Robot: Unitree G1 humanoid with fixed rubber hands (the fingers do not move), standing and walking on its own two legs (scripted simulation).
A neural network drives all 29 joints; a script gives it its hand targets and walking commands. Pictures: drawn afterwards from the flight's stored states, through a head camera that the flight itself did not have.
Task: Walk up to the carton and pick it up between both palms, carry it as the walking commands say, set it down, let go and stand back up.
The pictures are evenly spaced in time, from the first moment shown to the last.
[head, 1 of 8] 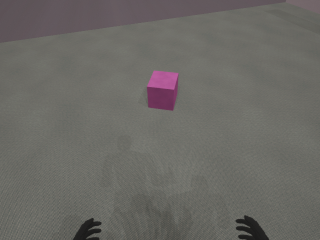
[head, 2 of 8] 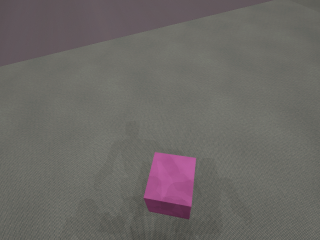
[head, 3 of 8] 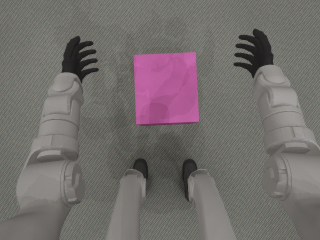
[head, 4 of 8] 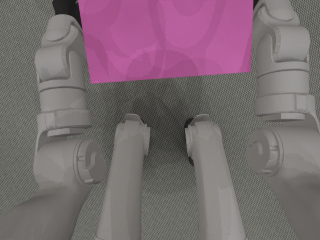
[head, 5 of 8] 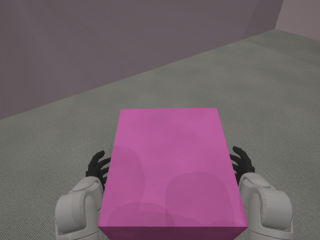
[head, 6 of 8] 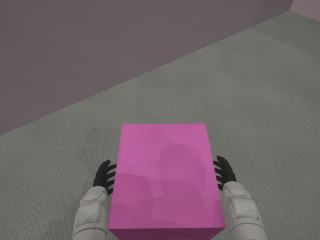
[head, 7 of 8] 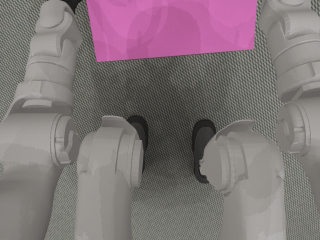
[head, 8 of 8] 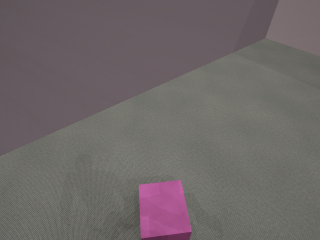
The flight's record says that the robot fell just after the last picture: no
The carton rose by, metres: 0.70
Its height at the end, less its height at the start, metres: +0.00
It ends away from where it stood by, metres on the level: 1.17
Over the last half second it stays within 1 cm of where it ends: yes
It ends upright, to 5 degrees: yes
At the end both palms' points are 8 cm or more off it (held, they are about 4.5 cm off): yes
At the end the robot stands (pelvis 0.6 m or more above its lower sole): yes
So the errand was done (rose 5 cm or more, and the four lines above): yes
